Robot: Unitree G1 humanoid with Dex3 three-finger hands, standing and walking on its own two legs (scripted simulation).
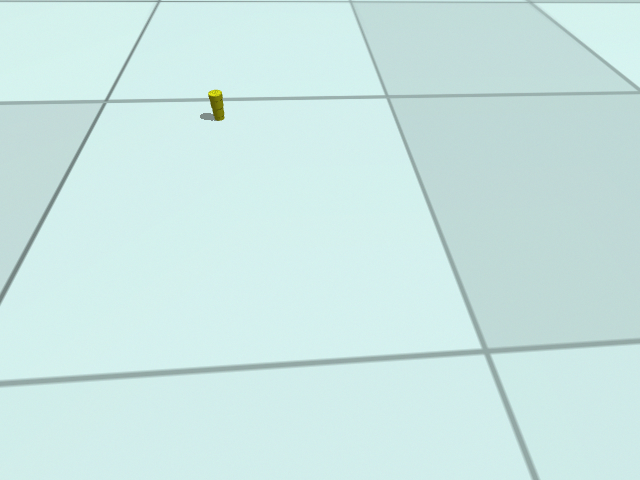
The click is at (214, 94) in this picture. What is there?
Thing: tapered cup
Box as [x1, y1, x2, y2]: [208, 90, 223, 120]
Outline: 211,90 208,92 208,95 213,110 213,114 215,119 220,120 223,118 221,92 219,90
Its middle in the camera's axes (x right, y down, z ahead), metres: -0.58 -0.78 +2.23
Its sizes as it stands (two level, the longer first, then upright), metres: 0.075 0.075 0.155
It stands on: the floor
